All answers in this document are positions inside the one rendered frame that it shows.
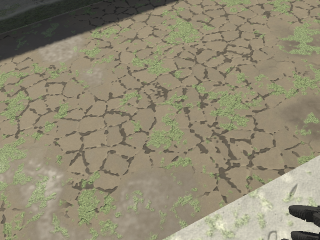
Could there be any robot right hand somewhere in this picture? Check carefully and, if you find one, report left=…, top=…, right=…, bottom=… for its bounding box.
left=281, top=205, right=320, bottom=240

